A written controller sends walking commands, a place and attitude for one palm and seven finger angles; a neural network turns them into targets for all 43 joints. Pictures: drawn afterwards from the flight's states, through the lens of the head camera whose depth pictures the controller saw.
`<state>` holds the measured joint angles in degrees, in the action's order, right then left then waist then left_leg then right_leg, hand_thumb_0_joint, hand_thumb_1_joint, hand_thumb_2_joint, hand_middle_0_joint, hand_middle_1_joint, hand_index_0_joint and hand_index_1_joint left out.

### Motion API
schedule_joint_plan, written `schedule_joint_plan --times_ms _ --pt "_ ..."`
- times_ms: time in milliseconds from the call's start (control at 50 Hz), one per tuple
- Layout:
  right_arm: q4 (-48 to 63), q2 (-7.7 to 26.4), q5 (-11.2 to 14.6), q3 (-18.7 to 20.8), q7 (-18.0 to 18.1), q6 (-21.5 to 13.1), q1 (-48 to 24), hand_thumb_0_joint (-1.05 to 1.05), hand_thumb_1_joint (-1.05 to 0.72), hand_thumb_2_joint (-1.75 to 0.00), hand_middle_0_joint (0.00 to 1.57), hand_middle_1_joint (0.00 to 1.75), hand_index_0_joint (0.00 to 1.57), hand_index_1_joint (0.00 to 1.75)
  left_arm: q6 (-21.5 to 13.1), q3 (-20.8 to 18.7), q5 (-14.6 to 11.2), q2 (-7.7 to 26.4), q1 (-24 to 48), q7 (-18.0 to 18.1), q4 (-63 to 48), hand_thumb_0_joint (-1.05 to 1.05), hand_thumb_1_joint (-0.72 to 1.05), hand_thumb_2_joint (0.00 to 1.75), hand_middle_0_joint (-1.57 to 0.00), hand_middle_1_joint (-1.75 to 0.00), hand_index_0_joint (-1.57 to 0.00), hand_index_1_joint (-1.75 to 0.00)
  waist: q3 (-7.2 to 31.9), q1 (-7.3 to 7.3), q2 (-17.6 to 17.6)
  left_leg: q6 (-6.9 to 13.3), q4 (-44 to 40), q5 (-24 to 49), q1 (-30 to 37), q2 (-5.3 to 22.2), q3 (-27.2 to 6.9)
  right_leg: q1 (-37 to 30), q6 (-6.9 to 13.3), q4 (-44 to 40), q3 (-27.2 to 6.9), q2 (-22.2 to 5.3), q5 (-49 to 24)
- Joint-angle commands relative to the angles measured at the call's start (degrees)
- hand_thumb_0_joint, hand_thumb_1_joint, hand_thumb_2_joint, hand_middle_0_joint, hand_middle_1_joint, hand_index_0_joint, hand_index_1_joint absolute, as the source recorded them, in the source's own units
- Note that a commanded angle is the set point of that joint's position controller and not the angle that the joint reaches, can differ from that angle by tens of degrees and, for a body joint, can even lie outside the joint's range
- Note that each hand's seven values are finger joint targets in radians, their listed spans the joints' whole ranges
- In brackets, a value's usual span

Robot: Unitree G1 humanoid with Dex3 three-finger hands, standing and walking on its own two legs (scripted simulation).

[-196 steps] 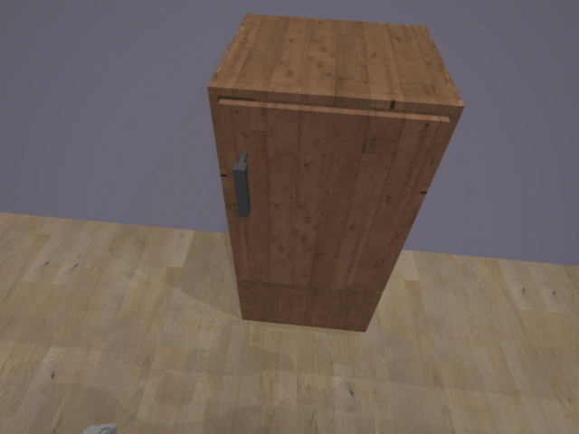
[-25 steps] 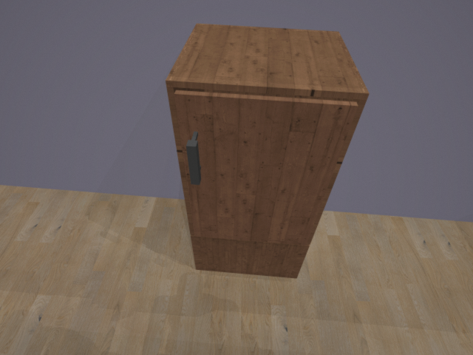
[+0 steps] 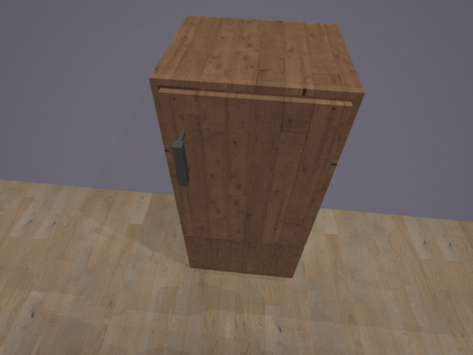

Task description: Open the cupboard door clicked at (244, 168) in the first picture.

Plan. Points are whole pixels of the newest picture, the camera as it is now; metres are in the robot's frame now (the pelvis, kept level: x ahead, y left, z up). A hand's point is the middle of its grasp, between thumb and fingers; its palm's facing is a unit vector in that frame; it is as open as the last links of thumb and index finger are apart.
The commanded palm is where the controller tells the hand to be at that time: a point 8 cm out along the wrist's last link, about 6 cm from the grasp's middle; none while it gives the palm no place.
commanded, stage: come to a stop and stand still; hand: left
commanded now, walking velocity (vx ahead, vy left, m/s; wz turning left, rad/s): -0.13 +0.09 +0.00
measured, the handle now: (183, 158) +0.57 +0.17 -0.03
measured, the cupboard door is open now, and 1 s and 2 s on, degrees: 0 0 0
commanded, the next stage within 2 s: look again from close up in 0.86 s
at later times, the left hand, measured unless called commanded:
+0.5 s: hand out of the picture +0.02 +0.23 -0.18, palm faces +0.03 -0.97 -0.24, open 7.3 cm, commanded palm none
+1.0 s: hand out of the picture -0.06 +0.22 -0.17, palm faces +0.01 -0.98 -0.20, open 7.3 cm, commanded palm none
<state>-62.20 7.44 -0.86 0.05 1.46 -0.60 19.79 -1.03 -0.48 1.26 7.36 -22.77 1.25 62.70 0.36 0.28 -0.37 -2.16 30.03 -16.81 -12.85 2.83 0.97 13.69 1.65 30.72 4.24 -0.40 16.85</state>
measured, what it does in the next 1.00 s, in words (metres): shifts its weight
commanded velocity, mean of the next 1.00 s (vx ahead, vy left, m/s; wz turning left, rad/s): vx -0.02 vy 0.01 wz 0.00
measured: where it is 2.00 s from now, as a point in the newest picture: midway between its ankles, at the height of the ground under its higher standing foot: outside the picture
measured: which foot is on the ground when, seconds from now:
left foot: down 0.00-1.00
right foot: down 0.00-1.00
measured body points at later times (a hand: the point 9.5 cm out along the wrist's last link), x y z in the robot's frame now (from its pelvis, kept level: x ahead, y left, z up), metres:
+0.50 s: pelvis -0.04 +0.03 -0.01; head -0.05 +0.05 +0.44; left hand +0.02 +0.29 -0.16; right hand +0.01 -0.21 -0.14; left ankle -0.01 +0.14 -0.73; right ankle +0.00 -0.10 -0.73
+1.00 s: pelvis -0.05 +0.04 +0.00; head -0.06 +0.04 +0.45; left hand -0.06 +0.27 -0.15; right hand -0.04 -0.20 -0.15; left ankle -0.01 +0.14 -0.73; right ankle +0.00 -0.10 -0.73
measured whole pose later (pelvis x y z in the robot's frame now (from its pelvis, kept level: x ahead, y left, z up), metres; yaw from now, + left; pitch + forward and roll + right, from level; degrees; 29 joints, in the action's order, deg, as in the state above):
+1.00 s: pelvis -0.05 +0.04 +0.00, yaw -1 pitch -2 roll +0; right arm -58.5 10.2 -0.9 1.4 0.1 1.1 17.7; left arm 0.9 0.3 1.6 9.7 -20.8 1.5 58.8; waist -0.3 -0.1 0.0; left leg 1.2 28.2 -11.8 -14.9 0.0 2.8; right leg 15.5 -1.5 27.6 2.3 -3.1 10.5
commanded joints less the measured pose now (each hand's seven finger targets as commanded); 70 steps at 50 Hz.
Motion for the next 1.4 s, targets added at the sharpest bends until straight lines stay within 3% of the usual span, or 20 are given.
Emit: schedule_joint_plan --times_ms 0,60,120,180,240,260,280,300,340,360,400,460,480,520,720,820,1100,1220,1380 --pt "1.0 4.0 0.7 0.3 0.9 -1.7 2.7 0.0 -0.9 -0.9 0.2 0.3 0.2 0.3 -1.8 -1.2 -0.6 6.3 -2.8 1.1 -1.8 0.0 0.9 0.9 -0.2 -0.3 -0.2 -0.3 -0.2 -0.24 -0.4 2.4 -2.7 19.3 0.2 2.0 -0.3 -5.0 0.8 -4.9 -6.6 -7.8 -34.8" --pt "1.7 4.2 0.9 0.9 1.1 -0.9 1.9 0.0 -0.9 -0.9 0.2 0.3 0.2 0.3 -1.0 -1.8 -0.4 7.3 -2.3 1.6 -2.5 0.0 0.9 0.9 -0.2 -0.3 -0.2 -0.3 0.6 -0.08 -0.5 1.9 -2.3 19.4 -0.2 2.0 0.3 -6.5 1.3 -2.4 -7.0 -8.7 -39.0" --pt "2.3 4.1 0.8 1.3 1.0 0.0 0.9 0.0 -0.9 -0.9 0.2 0.3 0.2 0.3 -0.3 -2.3 -0.3 7.6 -1.5 1.8 -3.6 0.0 0.9 0.9 -0.2 -0.3 -0.2 -0.3 0.2 0.18 -2.9 1.7 -0.4 16.4 -1.3 1.3 0.8 -5.5 2.0 -2.8 -8.0 -10.0 -35.6" --pt "2.9 3.9 0.6 1.6 0.7 0.7 0.2 0.0 -0.9 -0.9 0.2 0.3 0.2 0.3 0.3 -2.6 -0.1 8.2 0.9 1.8 -4.5 0.0 0.9 0.9 -0.2 -0.3 -0.2 -0.3 -1.4 -0.24 -4.4 1.6 0.3 10.8 -1.2 0.4 1.1 -1.9 3.2 -5.4 -9.7 -11.3 -25.9" --pt "3.1 4.2 0.4 1.6 0.4 0.7 -0.3 0.0 -0.9 -0.9 0.2 0.3 0.2 0.3 0.8 -2.5 -0.1 7.7 3.5 1.4 -5.7 0.0 0.9 0.9 -0.2 -0.3 -0.2 -0.3 -3.2 -0.53 -2.2 2.2 -2.2 9.2 -0.4 1.1 -0.5 2.4 2.2 -6.8 -8.3 -9.0 -10.9" --pt "8.5 11.7 -0.1 2.3 -0.4 0.8 -6.3 0.0 -0.9 -0.9 0.2 0.3 0.2 0.3 -0.5 -1.3 0.3 17.0 4.8 1.5 -8.7 0.0 0.9 0.9 -0.2 -0.3 -0.2 -0.3 -9.4 -1.12 -1.7 2.9 -2.9 6.3 -2.2 -0.2 -3.3 3.7 1.3 -7.1 -9.1 -5.1 -9.1" --pt "10.8 10.9 -0.4 3.5 -0.3 0.0 -5.4 0.0 -0.9 -0.9 0.2 0.3 0.2 0.3 -0.3 -2.5 0.0 13.3 4.3 1.6 -9.9 0.0 0.9 0.9 -0.2 -0.3 -0.2 -0.3 -0.2 -0.06 -0.6 3.4 2.2 1.5 -3.1 0.3 -1.9 2.8 1.5 -7.2 -11.3 -9.2 2.1" --pt "10.4 7.0 -0.7 3.4 -0.2 0.4 -5.1 0.0 -0.9 -0.9 0.2 0.3 0.2 0.3 0.0 -2.5 0.3 11.9 4.5 1.8 -10.0 0.0 0.9 0.9 -0.2 -0.3 -0.2 -0.3 0.9 -0.68 -1.9 2.9 4.5 0.0 -4.5 -1.2 -1.2 3.2 2.5 -9.5 -14.2 -11.0 5.6" --pt "10.7 6.5 -0.6 3.4 -0.4 0.9 -3.1 0.0 -0.9 -0.9 0.2 0.3 0.2 0.3 0.4 -2.4 0.3 12.8 6.0 1.7 -11.5 0.0 0.9 0.9 -0.2 -0.3 -0.2 -0.3 0.5 -1.5 -3.8 2.7 6.8 -1.8 -3.9 -1.7 -0.2 6.1 3.5 -12.3 -15.4 -12.6 11.4" --pt "11.0 6.2 -0.8 3.1 -0.7 0.9 -1.5 0.0 -0.9 -0.9 0.2 0.3 0.2 0.3 0.7 -2.4 0.4 12.7 7.2 1.8 -12.4 0.0 0.9 0.9 -0.2 -0.3 -0.2 -0.3 -0.2 -2.28 -4.8 3.2 6.2 -1.9 -3.5 -1.8 0.2 7.4 3.3 -11.9 -13.7 -11.7 12.4" --pt "11.1 7.2 -0.7 3.4 -0.7 0.5 -0.4 0.0 -0.9 -0.9 0.2 0.3 0.2 0.3 0.9 -2.5 0.3 12.8 8.8 1.6 -13.2 0.0 0.9 0.9 -0.2 -0.3 -0.2 -0.3 -2.4 -2.58 -2.7 3.6 2.7 -0.6 -3.9 -0.7 -1.1 9.3 2.3 -9.2 -10.1 -9.0 10.3" --pt "12.2 10.3 -0.6 3.3 -0.6 -0.3 -2.1 0.0 -0.9 -0.9 0.2 0.3 0.2 0.3 1.4 -1.7 0.1 10.4 7.4 1.2 -13.6 0.0 0.9 0.9 -0.2 -0.3 -0.2 -0.3 -4.9 -0.76 9.0 5.8 -9.1 -1.9 -9.3 5.4 -9.8 5.6 -0.5 -0.8 -2.3 -2.4 3.6" --pt "12.7 11.5 -0.6 3.5 -0.4 -0.3 -3.1 0.0 -0.9 -0.9 0.2 0.3 0.2 0.3 1.4 -1.6 0.1 10.2 6.6 1.0 -13.3 0.0 0.9 0.9 -0.2 -0.3 -0.2 -0.3 -5.1 -0.06 10.5 6.4 -12.0 -4.2 -11.4 6.4 -11.7 3.2 -0.9 0.3 -1.3 -1.7 1.8" --pt "13.3 12.7 -0.5 3.7 -0.2 -0.5 -4.5 0.0 -0.9 -0.9 0.2 0.3 0.2 0.3 1.3 -1.7 0.2 10.7 5.9 0.7 -12.5 0.0 0.9 0.9 -0.2 -0.3 -0.2 -0.3 -4.9 0.65 8.6 6.4 -12.8 -4.7 -11.7 6.1 -11.4 0.9 -0.9 -0.1 -1.7 -2.0 -1.1" --pt "10.6 11.7 -0.3 3.3 -0.7 -0.1 -3.2 0.0 -0.9 -0.9 0.2 0.3 0.2 0.3 1.1 -1.2 0.2 10.1 4.4 0.4 -10.4 0.0 0.9 0.9 -0.2 -0.3 -0.2 -0.3 -4.4 -0.01 1.2 5.0 -14.9 -10.7 -9.5 4.6 -8.6 -0.7 -1.8 -4.8 -3.6 -4.0 -2.4" --pt "8.8 11.0 -0.2 3.0 -0.8 0.2 -3.0 0.0 -0.9 -0.9 0.2 0.3 0.2 0.3 0.9 -1.0 0.3 9.6 2.6 0.6 -8.9 0.0 0.9 0.9 -0.2 -0.3 -0.2 -0.3 -4.7 -0.27 2.5 4.5 -14.5 -11.3 -9.1 3.8 -7.5 -0.1 -1.9 -6.3 -4.4 -4.4 -1.4" --pt "3.4 7.0 0.3 1.9 -0.7 0.3 0.5 0.0 -0.9 -0.9 0.2 0.3 0.2 0.3 -0.4 -0.8 -0.2 8.1 0.1 1.2 -4.6 0.0 0.9 0.9 -0.2 -0.3 -0.2 -0.3 -4.2 -1.35 -1.5 3.2 -7.4 -1.0 -3.1 1.1 -2.4 4.2 -0.7 -12.5 -9.1 -6.9 4.3" --pt "1.7 6.3 0.3 1.7 -0.4 0.1 0.9 0.0 -0.9 -0.9 0.2 0.3 0.2 0.3 -0.3 -0.8 -0.3 6.9 -0.2 1.4 -3.6 0.0 0.9 0.9 -0.2 -0.3 -0.2 -0.3 -5.1 -0.94 0.8 3.1 -8.9 -0.7 -4.2 1.8 -3.0 2.6 -0.7 -11.5 -8.0 -6.1 1.6" --pt "0.9 5.7 0.1 1.8 -0.4 0.2 1.7 0.0 -0.9 -0.9 0.2 0.3 0.2 0.3 -0.1 -1.1 -0.2 6.3 -0.1 1.5 -3.6 0.0 0.9 0.9 -0.2 -0.3 -0.2 -0.3 -6.1 -0.73 0.0 3.1 -9.5 -1.9 -5.2 1.8 -3.1 2.7 -0.7 -11.6 -7.6 -5.8 2.7"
